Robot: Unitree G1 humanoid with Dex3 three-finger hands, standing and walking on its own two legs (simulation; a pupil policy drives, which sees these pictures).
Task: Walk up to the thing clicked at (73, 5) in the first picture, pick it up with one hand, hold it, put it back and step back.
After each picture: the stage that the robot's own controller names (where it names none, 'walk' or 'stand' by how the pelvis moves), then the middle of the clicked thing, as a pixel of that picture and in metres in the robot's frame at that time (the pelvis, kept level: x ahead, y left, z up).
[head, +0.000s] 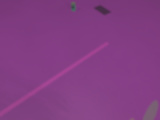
stand; (73, 6) +2.20 +0.14 -0.72
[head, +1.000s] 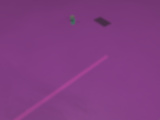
walk; (72, 19) +2.07 +0.30 -0.71
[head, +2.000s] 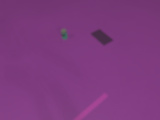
walk; (64, 34) +1.45 +0.32 -0.72
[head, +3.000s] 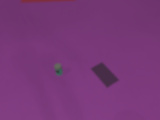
walk; (58, 69) +0.92 +0.29 -0.72
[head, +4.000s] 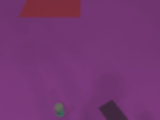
walk; (59, 110) +0.54 +0.21 -0.70
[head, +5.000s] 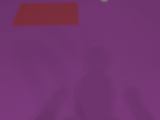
stand; out of the picture +0.32 +0.18 -0.70
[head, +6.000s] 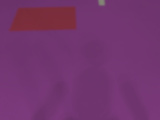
stand; out of the picture +0.28 +0.18 -0.72
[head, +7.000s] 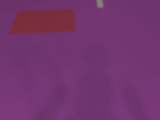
stand; out of the picture +0.29 +0.18 -0.73
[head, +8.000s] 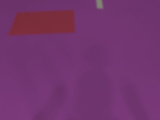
stand; out of the picture +0.28 +0.19 -0.73
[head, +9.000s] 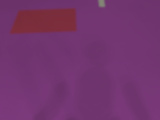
stand; out of the picture +0.27 +0.18 -0.73
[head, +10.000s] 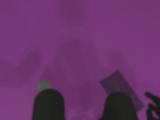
go down; (44, 88) +0.34 +0.19 -0.42
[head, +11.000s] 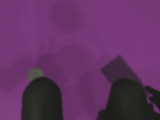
go down; (37, 78) +0.36 +0.21 -0.30
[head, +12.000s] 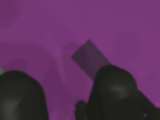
close in; out of the picture +0.34 +0.24 -0.22
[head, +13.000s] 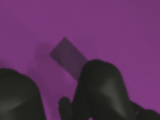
close; out of the picture +0.34 +0.24 -0.21
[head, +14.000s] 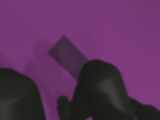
close; out of the picture +0.34 +0.24 -0.22
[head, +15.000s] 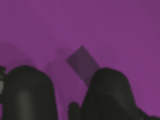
lift; out of the picture +0.29 +0.23 -0.18
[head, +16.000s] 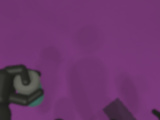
lift; (30, 89) +0.31 +0.18 +0.01
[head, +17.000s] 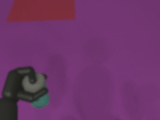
hold; (37, 91) +0.32 +0.17 +0.01
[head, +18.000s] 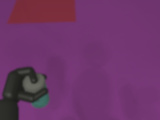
hold; (37, 91) +0.32 +0.17 +0.01
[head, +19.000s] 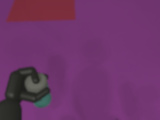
hold; (39, 91) +0.32 +0.17 +0.00
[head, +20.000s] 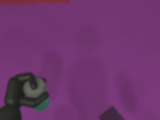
crouch; (37, 95) +0.32 +0.17 -0.05
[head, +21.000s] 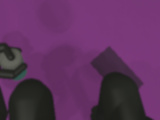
lower; (14, 65) +0.39 +0.21 -0.13
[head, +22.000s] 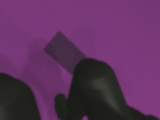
lower; out of the picture +0.38 +0.25 -0.22
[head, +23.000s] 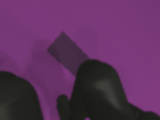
lower; out of the picture +0.37 +0.25 -0.22
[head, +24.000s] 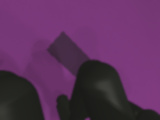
lower; out of the picture +0.36 +0.26 -0.22
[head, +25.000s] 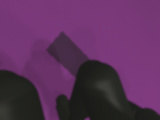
lower; out of the picture +0.36 +0.26 -0.22
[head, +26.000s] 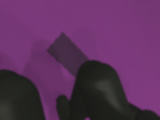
open; out of the picture +0.35 +0.25 -0.22
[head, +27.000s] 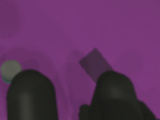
stand; (11, 72) +0.36 +0.23 -0.25
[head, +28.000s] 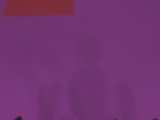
stand; out of the picture +0.30 +0.17 -0.63
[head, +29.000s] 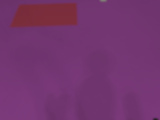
stand; out of the picture +0.33 +0.18 -0.66
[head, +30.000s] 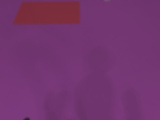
stand; out of the picture +0.32 +0.17 -0.67
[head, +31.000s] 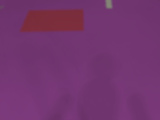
stand; out of the picture +0.35 +0.16 -0.72
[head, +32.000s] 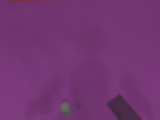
walk; (65, 109) +0.41 +0.15 -0.69
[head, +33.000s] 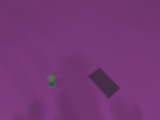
walk; (51, 81) +0.64 +0.22 -0.70
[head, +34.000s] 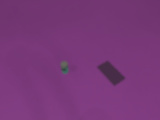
stand; (64, 67) +0.92 +0.19 -0.70
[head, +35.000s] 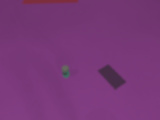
stand; (65, 71) +0.91 +0.19 -0.72
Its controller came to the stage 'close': yes
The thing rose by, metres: 0.71
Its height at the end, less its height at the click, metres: +0.00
